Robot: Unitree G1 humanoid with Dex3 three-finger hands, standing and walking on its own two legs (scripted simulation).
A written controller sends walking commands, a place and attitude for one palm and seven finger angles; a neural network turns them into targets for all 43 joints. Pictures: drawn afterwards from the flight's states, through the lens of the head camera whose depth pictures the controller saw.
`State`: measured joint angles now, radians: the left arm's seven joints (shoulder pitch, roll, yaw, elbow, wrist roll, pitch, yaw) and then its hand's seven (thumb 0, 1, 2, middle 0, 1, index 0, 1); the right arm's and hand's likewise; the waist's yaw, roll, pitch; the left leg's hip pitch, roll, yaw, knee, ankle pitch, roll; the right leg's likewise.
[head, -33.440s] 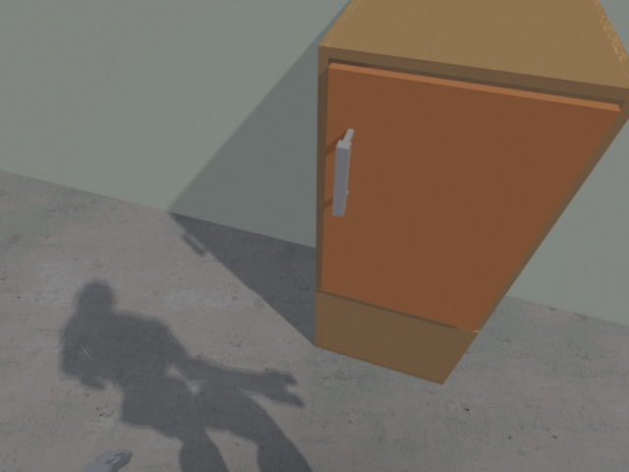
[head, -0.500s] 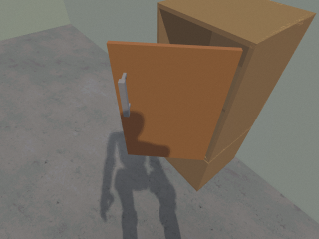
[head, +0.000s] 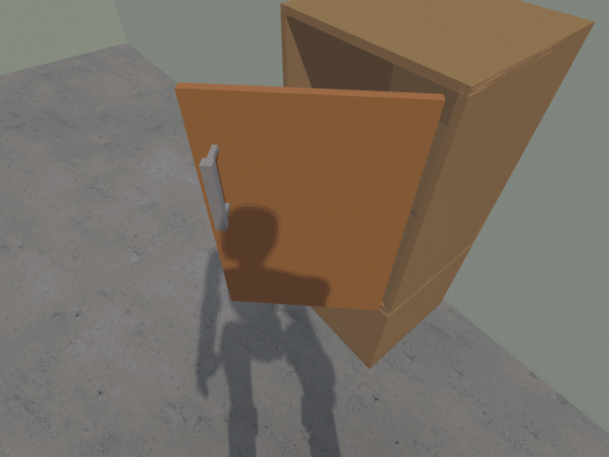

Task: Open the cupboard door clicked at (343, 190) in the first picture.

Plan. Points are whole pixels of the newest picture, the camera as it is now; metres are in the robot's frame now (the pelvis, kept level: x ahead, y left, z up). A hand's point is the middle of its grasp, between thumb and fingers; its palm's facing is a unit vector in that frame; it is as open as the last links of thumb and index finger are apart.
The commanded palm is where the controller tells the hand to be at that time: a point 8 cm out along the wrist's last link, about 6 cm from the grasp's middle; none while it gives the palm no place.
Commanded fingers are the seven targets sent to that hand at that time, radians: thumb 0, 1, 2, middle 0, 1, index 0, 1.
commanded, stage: come to a stop and stand still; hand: left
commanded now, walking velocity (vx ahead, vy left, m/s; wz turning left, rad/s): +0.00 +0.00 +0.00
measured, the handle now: (217, 189) +0.52 +0.19 +0.04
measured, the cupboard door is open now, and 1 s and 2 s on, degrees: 46 46 46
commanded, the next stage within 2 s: look again from close up in 0.06 s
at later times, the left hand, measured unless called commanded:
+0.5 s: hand out of the picture +0.02 +0.23 -0.17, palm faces +0.03 -0.97 -0.25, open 7.3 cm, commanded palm none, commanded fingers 0.00 0.90 0.90 -0.20 -0.30 -0.20 -0.30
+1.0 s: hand (101, 431) +0.15 +0.26 -0.02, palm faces +0.29 -0.95 -0.13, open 7.6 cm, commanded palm +0.07 +0.31 -0.06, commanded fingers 0.00 0.64 0.79 -0.22 -0.47 -0.22 -0.47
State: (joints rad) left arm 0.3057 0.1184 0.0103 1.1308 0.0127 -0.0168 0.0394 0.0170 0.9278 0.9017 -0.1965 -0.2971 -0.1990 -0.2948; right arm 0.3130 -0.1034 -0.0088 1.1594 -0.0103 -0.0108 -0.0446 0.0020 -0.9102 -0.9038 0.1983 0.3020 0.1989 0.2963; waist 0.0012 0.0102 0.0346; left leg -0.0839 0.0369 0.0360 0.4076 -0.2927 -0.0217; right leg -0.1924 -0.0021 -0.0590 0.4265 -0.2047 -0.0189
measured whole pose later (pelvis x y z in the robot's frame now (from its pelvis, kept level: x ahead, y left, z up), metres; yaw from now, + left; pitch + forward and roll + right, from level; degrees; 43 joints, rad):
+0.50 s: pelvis -0.03 +0.03 -0.01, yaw +0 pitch -3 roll +0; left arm 0.26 0.22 0.02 1.01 0.02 0.00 0.02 0.00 0.91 0.90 -0.20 -0.30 -0.20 -0.29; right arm 0.27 -0.23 -0.03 1.03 -0.02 -0.02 -0.02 0.00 -0.91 -0.90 0.20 0.30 0.20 0.30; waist -0.01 0.00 -0.01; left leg -0.17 0.00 0.05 0.54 -0.33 0.02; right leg -0.26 -0.04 -0.04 0.52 -0.22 0.01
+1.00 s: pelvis -0.05 +0.03 -0.02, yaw +3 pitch +0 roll +1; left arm 0.31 0.22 0.18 0.29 -0.18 -0.25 -0.04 0.01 0.84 0.87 -0.20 -0.34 -0.21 -0.34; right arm 0.28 -0.24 0.00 0.76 0.03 -0.27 -0.06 0.01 -0.91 -0.90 0.20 0.30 0.20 0.30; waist -0.01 0.01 -0.02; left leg -0.32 -0.04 0.02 0.64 -0.32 0.02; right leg -0.41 -0.07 -0.05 0.65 -0.26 0.00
